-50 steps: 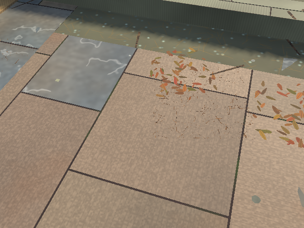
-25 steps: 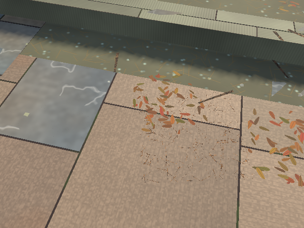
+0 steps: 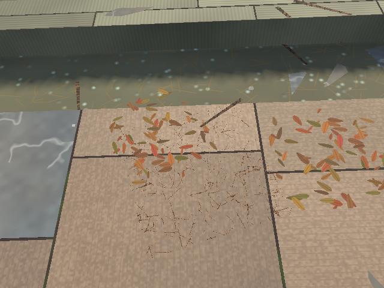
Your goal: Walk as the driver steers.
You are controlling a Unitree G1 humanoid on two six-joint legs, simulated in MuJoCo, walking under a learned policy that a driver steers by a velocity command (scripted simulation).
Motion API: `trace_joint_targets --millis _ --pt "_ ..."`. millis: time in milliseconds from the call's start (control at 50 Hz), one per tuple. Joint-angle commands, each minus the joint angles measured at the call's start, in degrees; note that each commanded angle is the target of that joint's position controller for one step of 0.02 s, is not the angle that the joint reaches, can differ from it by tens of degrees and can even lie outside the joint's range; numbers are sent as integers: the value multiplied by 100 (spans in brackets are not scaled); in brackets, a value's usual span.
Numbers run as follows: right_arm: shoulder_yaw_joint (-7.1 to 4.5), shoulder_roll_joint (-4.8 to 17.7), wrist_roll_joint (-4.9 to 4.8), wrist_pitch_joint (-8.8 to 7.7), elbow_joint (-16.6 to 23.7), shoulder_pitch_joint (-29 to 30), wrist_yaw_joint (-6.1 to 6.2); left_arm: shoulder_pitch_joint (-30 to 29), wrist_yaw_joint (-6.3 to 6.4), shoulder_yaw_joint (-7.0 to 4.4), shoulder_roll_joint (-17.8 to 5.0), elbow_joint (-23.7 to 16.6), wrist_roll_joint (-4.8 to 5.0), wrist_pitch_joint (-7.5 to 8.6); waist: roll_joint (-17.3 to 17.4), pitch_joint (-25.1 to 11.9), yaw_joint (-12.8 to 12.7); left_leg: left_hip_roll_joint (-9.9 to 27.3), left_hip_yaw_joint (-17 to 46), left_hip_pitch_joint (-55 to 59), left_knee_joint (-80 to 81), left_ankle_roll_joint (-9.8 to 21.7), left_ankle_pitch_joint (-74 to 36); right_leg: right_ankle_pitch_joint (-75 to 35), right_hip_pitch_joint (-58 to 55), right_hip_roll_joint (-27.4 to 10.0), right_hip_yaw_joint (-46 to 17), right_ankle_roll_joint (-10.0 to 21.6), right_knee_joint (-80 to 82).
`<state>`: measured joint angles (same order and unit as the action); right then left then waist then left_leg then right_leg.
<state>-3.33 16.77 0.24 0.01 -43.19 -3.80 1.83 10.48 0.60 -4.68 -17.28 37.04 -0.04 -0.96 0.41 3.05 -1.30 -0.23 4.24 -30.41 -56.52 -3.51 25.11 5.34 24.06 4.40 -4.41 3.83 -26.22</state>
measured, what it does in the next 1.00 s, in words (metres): steps on the spot: left foot, then right foot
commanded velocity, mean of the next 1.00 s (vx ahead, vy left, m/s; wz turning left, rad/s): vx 0.01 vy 0.00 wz -0.17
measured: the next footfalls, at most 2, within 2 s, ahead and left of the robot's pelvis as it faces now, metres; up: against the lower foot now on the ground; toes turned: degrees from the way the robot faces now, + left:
left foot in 0.20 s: +0.09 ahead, +0.16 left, +0.00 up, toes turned -9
right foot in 0.50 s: +0.02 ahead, -0.10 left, +0.00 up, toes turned -5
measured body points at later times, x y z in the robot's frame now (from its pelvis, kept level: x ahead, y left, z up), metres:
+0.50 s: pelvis +0.02 +0.04 +0.00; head +0.04 +0.05 +0.45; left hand +0.20 +0.29 -0.11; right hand +0.10 -0.23 -0.11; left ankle +0.05 +0.16 -0.74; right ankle -0.02 -0.10 -0.73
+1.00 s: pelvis +0.01 +0.02 +0.00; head +0.01 +0.02 +0.45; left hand +0.15 +0.25 -0.13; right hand +0.05 -0.25 -0.14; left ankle +0.05 +0.16 -0.74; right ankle -0.02 -0.10 -0.74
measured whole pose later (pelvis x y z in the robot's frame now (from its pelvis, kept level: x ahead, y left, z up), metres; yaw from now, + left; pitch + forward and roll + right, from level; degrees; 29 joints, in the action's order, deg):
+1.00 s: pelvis +0.01 +0.02 +0.00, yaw -8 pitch -2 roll +0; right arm -2.4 14.0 0.3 0.0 -54.1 -11.0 1.6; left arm 13.7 1.3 -1.8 -12.2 45.7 -0.7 0.1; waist -0.2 2.2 1.1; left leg 1.6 1.7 -13.8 -30.3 -2.4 14.8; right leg 18.1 11.2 0.9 -3.2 -0.2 -31.1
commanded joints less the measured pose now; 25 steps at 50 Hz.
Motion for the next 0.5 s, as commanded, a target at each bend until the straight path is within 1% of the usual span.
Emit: trace_joint_targets --millis 20,80,120,140,160,180,200,220,240,260,280,300,320,340,360,380,400,420,440,460,480,500 --pt "-103 402 -5 -2 166 -468 29 -124 123 -297 -983 -489 21 8 -697 -1243 175 -91 24 427 672 -94 -427 -611 -855 -1288 -1601 989 745" --pt "-125 458 -32 -8 191 -417 -9 -193 136 -285 -937 -548 4 -58 -891 -1166 115 -111 42 638 1146 -65 -596 394 -729 -1234 -1826 852 801" --pt "-138 487 -41 -48 205 -436 -56 -160 117 -250 -859 -555 -14 -87 -1000 -1133 46 -72 -16 804 1504 7 -594 595 -774 -1257 -1963 790 711" --pt "-141 477 -37 -76 207 -482 -86 -158 111 -226 -823 -551 -13 -104 -1024 -1113 58 -64 -69 958 1804 68 -668 590 -777 -1253 -2012 746 626" --pt "-142 437 -27 -108 178 -608 -121 -197 111 -196 -781 -552 4 -126 -1020 -1089 143 -75 -171 1256 2309 159 -933 603 -702 -1191 -1990 655 502" --pt "-152 426 -3 -133 142 -734 -154 -136 115 -162 -712 -525 25 -145 -976 -1035 210 -50 -246 1631 2901 282 -1270 732 -557 -1055 -1900 501 354" --pt "-196 639 99 -145 173 -807 -157 89 116 -107 -553 -473 7 -138 -592 -957 167 488 222 1994 3376 508 -1433 1187 -236 -778 -1644 207 -52" --pt "-285 1145 222 -124 249 -668 -129 304 99 -50 -324 -538 -38 -97 770 -783 -151 1554 1488 2148 3790 1095 -1896 2142 470 53 -686 -164 -1064" --pt "-272 1046 343 -137 275 -619 -134 -6 104 -144 -646 -663 -46 -11 1539 -596 54 2255 2473 1492 4172 1861 -2083 2884 604 177 -365 -404 -2123" --pt "-232 908 292 -174 397 -410 -109 -60 107 -251 -945 -582 -19 8 1124 -503 86 2111 2299 1420 4145 1938 -2064 2750 609 78 -590 -503 -3019" --pt "-220 830 175 -184 409 -230 -83 91 108 -284 -936 -428 14 -24 837 -465 -14 1814 1832 1500 4005 1719 -2149 2497 682 92 -593 -581 -3437" --pt "-186 719 68 -190 423 -136 -70 231 135 -263 -793 -299 -7 -78 719 -466 -53 1568 1477 1658 3888 1523 -2238 2285 722 52 -590 -679 -3645" --pt "-127 568 14 -192 397 -124 -64 285 143 -215 -614 -242 -20 -116 695 -451 -46 1467 1272 1745 3795 1482 -2579 2115 707 6 -625 -763 -3749" --pt "-83 464 10 -172 359 -162 -64 286 138 -156 -438 -218 -7 -131 680 -459 -50 1301 986 1750 3755 1456 -2837 2030 547 -25 -499 -829 -3579" --pt "-65 406 20 -145 323 -203 -68 220 125 -101 -306 -238 10 -129 772 -501 -26 1166 772 1866 3701 1424 -2959 1959 405 -125 -307 -881 -3148" --pt "-62 397 26 -116 297 -236 -68 99 108 -35 -178 -274 11 -116 878 -576 32 1055 604 2004 3613 1372 -3050 1916 191 -281 -90 -914 -2541" --pt "-75 435 27 -83 263 -337 -65 -73 91 25 -62 -312 10 -98 1002 -630 164 1003 530 2079 3547 1366 -3141 1966 -97 -371 88 -931 -1964" --pt "-101 538 29 -50 210 -517 -64 -209 79 44 -43 -344 34 -86 1109 -660 289 1048 591 2173 3490 1414 -3219 2055 -306 -383 202 -935 -1492" --pt "-119 627 14 -23 172 -635 -68 -192 73 19 -129 -319 71 -82 1142 -688 327 1100 683 2249 3420 1448 -3266 1910 -507 -355 286 -921 -1029" --pt "-114 654 -26 -6 156 -630 -72 -46 70 -2 -179 -228 88 -79 1090 -683 247 1090 704 2237 3327 1417 -3269 1394 -807 -331 364 -862 -334" --pt "-91 611 -78 -14 111 -683 -84 98 67 -6 -204 -124 69 -74 1000 -618 160 1038 692 2127 3281 1301 -3245 640 -1195 -319 384 -757 506" --pt "-67 558 -84 -70 48 -861 -99 128 83 -17 -345 -103 14 -74 850 -633 196 1007 724 1911 3293 1074 -3055 90 -1637 -473 125 -612 765"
